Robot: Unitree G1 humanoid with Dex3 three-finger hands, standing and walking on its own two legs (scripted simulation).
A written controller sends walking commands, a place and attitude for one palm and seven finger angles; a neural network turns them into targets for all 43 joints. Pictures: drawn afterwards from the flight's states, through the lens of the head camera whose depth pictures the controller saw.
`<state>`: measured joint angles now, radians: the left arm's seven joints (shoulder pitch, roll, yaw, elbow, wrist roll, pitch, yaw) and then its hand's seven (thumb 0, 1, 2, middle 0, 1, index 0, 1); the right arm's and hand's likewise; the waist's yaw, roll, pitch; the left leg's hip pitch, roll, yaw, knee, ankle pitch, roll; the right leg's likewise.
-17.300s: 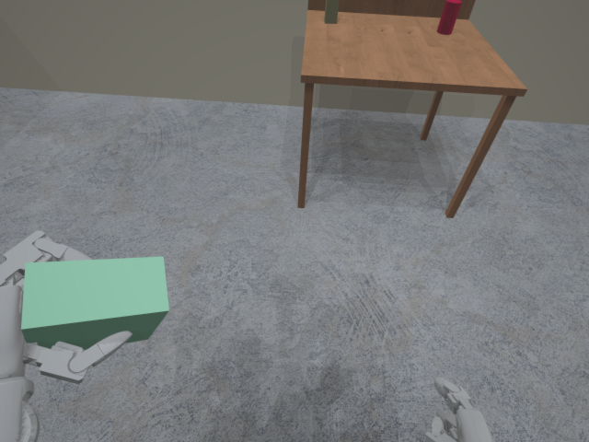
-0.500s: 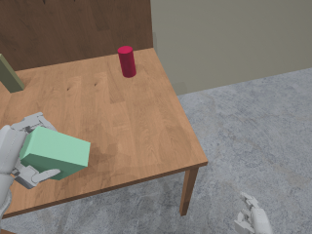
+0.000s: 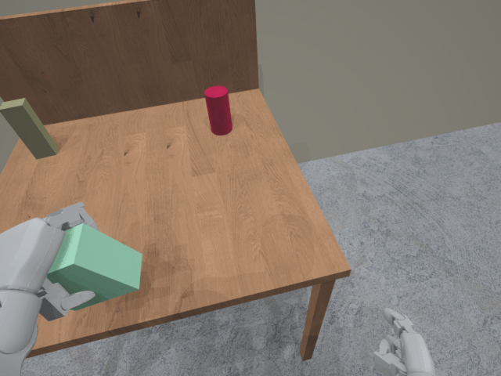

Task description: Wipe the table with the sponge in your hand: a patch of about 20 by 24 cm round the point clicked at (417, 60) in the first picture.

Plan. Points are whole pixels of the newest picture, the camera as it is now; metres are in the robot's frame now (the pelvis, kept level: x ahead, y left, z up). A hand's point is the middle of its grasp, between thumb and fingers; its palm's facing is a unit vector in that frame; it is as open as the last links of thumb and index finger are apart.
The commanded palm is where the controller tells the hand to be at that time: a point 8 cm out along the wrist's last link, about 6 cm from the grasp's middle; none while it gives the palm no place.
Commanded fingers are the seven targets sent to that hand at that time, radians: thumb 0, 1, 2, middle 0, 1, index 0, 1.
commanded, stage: turn the palm down, sponge in hand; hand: left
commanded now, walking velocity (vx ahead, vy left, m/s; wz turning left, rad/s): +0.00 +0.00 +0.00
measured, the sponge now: (89, 274) +0.22 +0.27 +0.08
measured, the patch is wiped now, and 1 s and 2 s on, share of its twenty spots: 0.00 0.00 0.00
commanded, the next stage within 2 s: move the sponge above the wiping area in 1.00 s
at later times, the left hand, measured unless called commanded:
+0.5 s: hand (52, 262) +0.22 +0.31 +0.11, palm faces +0.04 -0.13 -0.99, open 9.9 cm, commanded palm +0.19 +0.31 +0.17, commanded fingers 0.00 0.10 1.30 -1.20 -1.60 -1.20 -1.60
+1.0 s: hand (64, 258) +0.23 +0.30 +0.11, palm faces +0.00 -0.09 -1.00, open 9.9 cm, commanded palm +0.20 +0.29 +0.17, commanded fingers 0.00 0.10 1.30 -1.20 -1.60 -1.20 -1.60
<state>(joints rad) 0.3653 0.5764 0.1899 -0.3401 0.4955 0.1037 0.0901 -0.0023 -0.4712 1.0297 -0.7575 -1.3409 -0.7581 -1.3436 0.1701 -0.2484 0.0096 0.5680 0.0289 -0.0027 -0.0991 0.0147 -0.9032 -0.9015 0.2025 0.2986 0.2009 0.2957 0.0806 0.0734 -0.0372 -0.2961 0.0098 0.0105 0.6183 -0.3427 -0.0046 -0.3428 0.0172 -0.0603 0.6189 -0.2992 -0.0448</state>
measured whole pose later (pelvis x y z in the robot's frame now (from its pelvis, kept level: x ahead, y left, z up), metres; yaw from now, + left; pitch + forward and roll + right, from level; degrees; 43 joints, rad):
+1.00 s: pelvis +0.01 +0.02 +0.02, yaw +0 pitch -2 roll +0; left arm 0.20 0.52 0.00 -0.22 0.88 0.27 -0.02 0.00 -0.47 1.03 -0.76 -1.34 -0.76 -1.35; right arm 0.03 -0.26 0.03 0.65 0.02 0.05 -0.04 0.01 -0.90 -0.90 0.20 0.30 0.20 0.30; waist 0.14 0.10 0.02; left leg -0.10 -0.01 0.02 0.38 -0.24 0.02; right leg -0.15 0.01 -0.04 0.39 -0.20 -0.03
